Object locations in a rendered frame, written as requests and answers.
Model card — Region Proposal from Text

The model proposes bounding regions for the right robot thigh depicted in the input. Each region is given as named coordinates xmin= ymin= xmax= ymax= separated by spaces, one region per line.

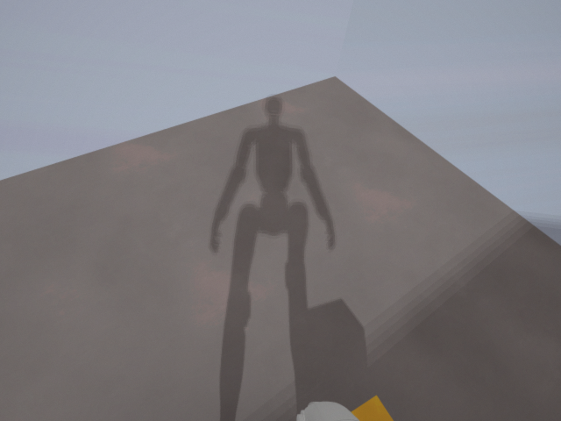
xmin=296 ymin=402 xmax=359 ymax=421

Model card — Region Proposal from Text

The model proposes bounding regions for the carton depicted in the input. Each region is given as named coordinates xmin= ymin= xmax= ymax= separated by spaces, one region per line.
xmin=352 ymin=395 xmax=394 ymax=421

